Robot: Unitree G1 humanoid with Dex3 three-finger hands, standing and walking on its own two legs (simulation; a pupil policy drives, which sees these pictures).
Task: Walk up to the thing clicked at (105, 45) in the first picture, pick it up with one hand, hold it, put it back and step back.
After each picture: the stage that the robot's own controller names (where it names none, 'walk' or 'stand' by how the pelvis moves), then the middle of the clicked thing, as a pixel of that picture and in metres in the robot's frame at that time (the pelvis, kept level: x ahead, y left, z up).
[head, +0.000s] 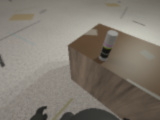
stand; (107, 47) +0.55 -0.12 +0.10
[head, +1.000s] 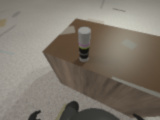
rise first; (84, 46) +0.47 +0.07 +0.12
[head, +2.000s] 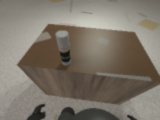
stand; (64, 50) +0.43 +0.18 +0.12
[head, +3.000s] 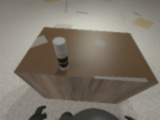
stand; (62, 56) +0.41 +0.19 +0.10
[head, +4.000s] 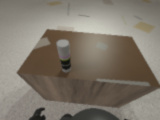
stand; (65, 58) +0.40 +0.17 +0.09
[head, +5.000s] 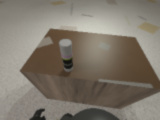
stand; (67, 57) +0.41 +0.16 +0.09
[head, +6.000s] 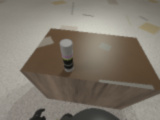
stand; (67, 57) +0.40 +0.16 +0.09
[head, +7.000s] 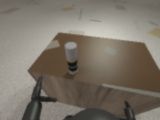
rise first; (72, 60) +0.40 +0.14 +0.10
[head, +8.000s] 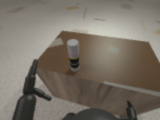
go down; (74, 57) +0.42 +0.14 +0.10
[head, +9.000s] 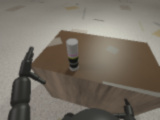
go down; (73, 56) +0.42 +0.14 +0.11
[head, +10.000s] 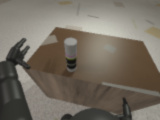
go down; (71, 57) +0.41 +0.13 +0.11
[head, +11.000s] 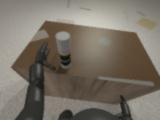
close in; (64, 53) +0.41 +0.14 +0.13
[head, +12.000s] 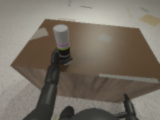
close; (63, 47) +0.43 +0.15 +0.15
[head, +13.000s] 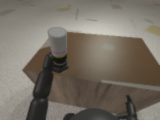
lift; (59, 54) +0.32 +0.16 +0.24
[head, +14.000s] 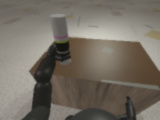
lift; (62, 42) +0.35 +0.15 +0.30
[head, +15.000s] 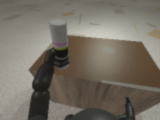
hold; (61, 48) +0.32 +0.16 +0.27
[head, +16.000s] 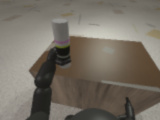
hold; (62, 46) +0.34 +0.15 +0.27
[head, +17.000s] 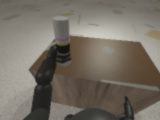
crouch; (63, 44) +0.35 +0.15 +0.28
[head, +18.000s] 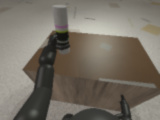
lower; (62, 32) +0.45 +0.16 +0.28
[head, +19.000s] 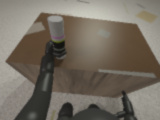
lower; (58, 40) +0.47 +0.17 +0.16
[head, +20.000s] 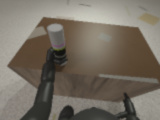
lower; (59, 48) +0.42 +0.17 +0.15
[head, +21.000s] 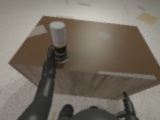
lower; (60, 45) +0.44 +0.17 +0.15
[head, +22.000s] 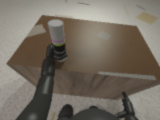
lower; (59, 43) +0.45 +0.17 +0.15
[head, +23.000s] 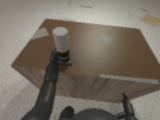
open; (63, 49) +0.42 +0.15 +0.15
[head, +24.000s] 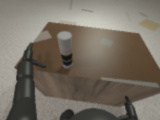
sink last; (66, 52) +0.41 +0.14 +0.13
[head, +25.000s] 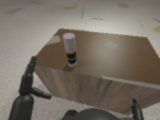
stand; (71, 51) +0.44 +0.16 +0.14
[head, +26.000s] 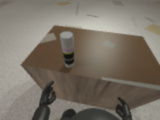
stand; (68, 52) +0.42 +0.15 +0.14
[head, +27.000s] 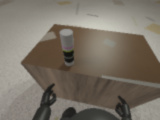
stand; (68, 49) +0.43 +0.15 +0.15
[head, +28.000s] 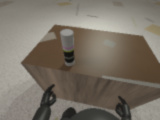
stand; (68, 50) +0.43 +0.15 +0.15
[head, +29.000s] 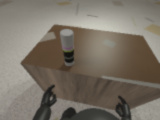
stand; (68, 50) +0.43 +0.15 +0.15
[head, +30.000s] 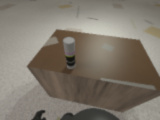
stand; (70, 55) +0.44 +0.15 +0.10
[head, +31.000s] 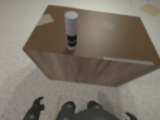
walk; (71, 34) +0.53 +0.14 +0.12
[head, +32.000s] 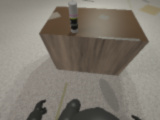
walk; (73, 18) +0.80 +0.19 +0.12
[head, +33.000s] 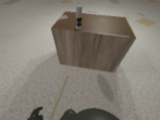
stand; (78, 18) +1.04 +0.18 +0.11
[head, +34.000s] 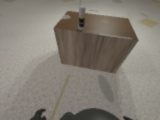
stand; (81, 18) +1.04 +0.14 +0.09
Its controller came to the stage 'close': yes
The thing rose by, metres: 0.20
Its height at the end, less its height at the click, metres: +0.00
